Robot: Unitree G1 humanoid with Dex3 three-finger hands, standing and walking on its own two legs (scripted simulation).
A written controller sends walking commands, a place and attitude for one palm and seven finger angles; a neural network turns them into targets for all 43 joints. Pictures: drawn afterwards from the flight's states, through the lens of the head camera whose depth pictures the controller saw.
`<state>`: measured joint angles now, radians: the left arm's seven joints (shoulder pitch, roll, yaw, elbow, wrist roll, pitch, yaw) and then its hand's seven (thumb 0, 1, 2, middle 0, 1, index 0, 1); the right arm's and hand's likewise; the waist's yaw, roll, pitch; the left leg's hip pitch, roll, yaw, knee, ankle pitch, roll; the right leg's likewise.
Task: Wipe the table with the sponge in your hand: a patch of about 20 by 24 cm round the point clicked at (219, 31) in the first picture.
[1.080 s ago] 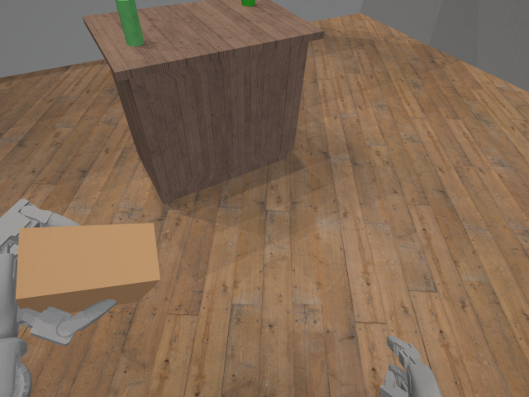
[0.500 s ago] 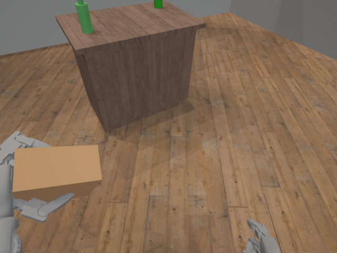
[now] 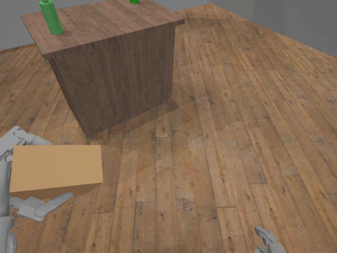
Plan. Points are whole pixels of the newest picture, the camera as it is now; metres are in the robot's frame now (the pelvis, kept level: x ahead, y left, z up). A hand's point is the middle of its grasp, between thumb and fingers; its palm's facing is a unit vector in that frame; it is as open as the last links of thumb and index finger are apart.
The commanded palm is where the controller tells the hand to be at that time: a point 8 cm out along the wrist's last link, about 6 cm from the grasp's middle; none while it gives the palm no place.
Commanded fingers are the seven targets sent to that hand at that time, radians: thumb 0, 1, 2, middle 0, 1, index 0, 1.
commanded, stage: walk to a spot facing it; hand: left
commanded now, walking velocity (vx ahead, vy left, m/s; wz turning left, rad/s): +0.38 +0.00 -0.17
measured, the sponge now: (69, 173) +0.23 +0.20 +0.14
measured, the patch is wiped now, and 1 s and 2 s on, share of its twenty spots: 0.00 0.00 0.00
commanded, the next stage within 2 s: none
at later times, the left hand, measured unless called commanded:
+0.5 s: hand (116, 105) +0.39 +0.15 +0.16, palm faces +0.29 -0.82 -0.49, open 10.9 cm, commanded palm +0.33 +0.21 +0.18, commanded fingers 0.00 0.10 1.30 -1.20 -1.60 -1.20 -1.60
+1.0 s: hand (127, 63) +0.56 +0.15 +0.17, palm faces +0.34 -0.86 -0.37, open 10.9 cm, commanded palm +0.49 +0.19 +0.18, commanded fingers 0.00 0.10 1.30 -1.20 -1.60 -1.20 -1.60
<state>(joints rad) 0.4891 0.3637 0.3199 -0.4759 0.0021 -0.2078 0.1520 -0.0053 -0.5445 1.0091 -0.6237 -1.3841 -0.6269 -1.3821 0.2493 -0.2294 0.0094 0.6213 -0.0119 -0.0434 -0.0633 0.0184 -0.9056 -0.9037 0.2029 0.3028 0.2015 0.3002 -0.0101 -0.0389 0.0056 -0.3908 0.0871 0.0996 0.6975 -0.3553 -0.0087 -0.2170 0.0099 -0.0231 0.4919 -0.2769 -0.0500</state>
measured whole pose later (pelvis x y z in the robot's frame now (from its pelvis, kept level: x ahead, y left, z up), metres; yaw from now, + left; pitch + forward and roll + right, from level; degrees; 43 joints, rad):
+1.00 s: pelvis +0.30 -0.07 -0.01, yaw -6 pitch -2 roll +0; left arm 0.38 0.38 0.38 -0.49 -0.01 -0.19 0.16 -0.01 -0.54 1.01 -0.62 -1.39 -0.63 -1.38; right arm 0.16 -0.12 0.02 0.58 0.00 -0.07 -0.04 0.02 -0.91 -0.90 0.20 0.30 0.20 0.30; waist -0.01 -0.04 0.07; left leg -0.34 0.10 0.18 0.60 -0.23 0.02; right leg -0.47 -0.08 -0.07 1.16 -0.47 0.02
